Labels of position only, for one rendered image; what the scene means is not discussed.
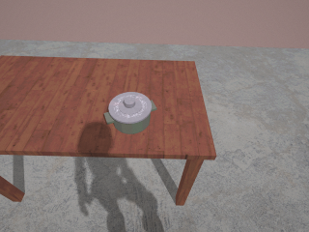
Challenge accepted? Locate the table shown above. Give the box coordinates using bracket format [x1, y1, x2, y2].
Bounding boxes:
[0, 55, 216, 206]

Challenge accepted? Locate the pot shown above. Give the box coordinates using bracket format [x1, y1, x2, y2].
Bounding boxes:
[103, 100, 157, 134]

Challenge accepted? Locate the knob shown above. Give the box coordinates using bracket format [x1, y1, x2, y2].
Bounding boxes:
[124, 97, 136, 108]

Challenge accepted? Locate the lid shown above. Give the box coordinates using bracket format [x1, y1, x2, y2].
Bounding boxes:
[108, 92, 152, 124]

